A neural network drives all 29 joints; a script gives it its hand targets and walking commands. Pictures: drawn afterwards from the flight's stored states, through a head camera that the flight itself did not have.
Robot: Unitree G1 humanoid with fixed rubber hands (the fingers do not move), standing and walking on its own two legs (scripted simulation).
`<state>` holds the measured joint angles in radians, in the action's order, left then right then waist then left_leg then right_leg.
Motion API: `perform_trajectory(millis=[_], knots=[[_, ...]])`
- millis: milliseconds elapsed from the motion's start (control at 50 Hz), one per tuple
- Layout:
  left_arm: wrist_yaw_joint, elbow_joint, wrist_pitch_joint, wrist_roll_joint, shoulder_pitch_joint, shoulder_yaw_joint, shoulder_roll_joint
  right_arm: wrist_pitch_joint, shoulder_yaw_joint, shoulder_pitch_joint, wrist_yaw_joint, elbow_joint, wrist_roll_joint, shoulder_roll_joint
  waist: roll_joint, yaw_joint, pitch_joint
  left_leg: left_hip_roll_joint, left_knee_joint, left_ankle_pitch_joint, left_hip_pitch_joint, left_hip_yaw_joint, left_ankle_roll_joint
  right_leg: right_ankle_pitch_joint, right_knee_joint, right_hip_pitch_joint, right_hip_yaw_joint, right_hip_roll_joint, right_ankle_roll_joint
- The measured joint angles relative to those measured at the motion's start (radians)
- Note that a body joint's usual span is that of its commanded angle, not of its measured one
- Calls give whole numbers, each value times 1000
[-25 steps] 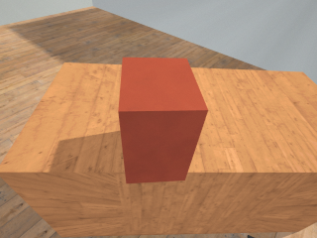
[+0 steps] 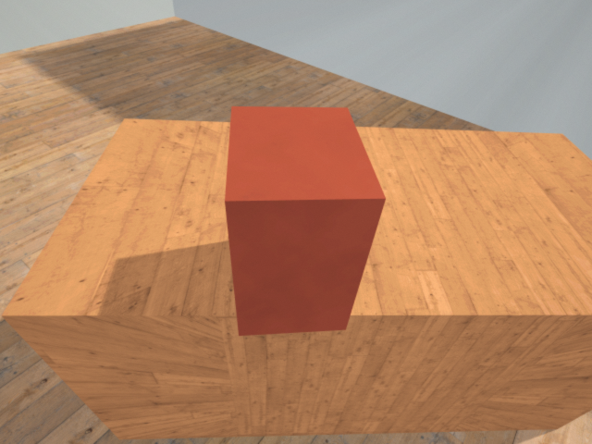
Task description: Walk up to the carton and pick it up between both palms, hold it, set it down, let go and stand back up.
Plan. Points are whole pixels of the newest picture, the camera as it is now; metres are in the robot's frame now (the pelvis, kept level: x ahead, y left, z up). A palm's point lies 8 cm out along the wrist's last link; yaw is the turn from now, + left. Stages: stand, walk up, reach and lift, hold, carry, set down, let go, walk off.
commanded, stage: stand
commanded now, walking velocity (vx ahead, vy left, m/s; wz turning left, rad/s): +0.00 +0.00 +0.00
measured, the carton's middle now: (291, 224) +0.46 +0.04 +0.07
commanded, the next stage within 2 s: none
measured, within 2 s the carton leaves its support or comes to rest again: neither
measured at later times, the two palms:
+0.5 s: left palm out of the picture +0.06 +0.29 -0.11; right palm out of the picture +0.09 -0.25 -0.10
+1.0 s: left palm out of the picture +0.07 +0.29 -0.11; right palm out of the picture +0.08 -0.25 -0.11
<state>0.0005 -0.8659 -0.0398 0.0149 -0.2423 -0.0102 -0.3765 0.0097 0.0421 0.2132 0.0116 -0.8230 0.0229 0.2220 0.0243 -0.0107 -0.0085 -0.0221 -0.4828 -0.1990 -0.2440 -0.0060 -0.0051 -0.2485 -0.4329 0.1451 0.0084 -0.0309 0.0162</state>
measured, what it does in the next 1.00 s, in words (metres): stands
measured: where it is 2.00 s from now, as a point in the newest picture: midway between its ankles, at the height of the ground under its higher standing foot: outside the picture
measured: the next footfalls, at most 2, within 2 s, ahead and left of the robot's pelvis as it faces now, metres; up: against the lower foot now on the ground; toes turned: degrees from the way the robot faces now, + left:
none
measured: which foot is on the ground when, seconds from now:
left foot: down 0.00-1.00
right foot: down 0.00-1.00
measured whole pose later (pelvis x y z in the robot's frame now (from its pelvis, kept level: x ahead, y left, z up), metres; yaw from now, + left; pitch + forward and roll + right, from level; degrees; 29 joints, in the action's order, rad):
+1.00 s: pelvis -0.01 +0.00 +0.00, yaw +0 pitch -2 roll -1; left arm 0.00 -0.92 -0.04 0.01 -0.22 -0.01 -0.36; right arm 0.01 0.04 0.21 0.01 -0.89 0.02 0.22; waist 0.00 -0.01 -0.01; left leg -0.02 -0.43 -0.16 -0.24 -0.01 0.00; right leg -0.22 -0.40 0.15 0.01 -0.03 0.02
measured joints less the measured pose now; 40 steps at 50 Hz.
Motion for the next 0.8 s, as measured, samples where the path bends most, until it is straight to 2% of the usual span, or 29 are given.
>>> perform_trajectory(millis=[800], knots=[[0, -51, 4, -5, 15, 0, 19, 2, 0, 0, 0, -63, 0, 2, -20, 2, 0, 0, 43, 38, 8, 0, 0, 30, 26, 0, 0, 0, 0]])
